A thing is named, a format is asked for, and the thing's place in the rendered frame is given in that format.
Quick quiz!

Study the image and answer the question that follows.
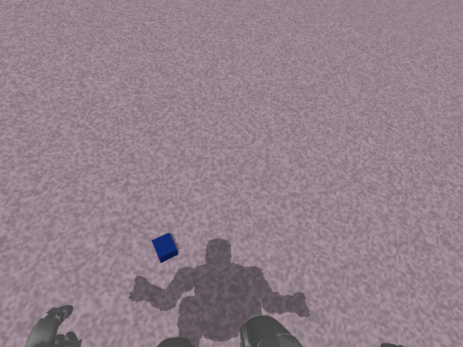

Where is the small box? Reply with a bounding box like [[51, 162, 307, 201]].
[[152, 232, 178, 263]]

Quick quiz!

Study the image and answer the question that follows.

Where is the left robot hand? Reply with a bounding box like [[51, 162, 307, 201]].
[[25, 305, 82, 347]]

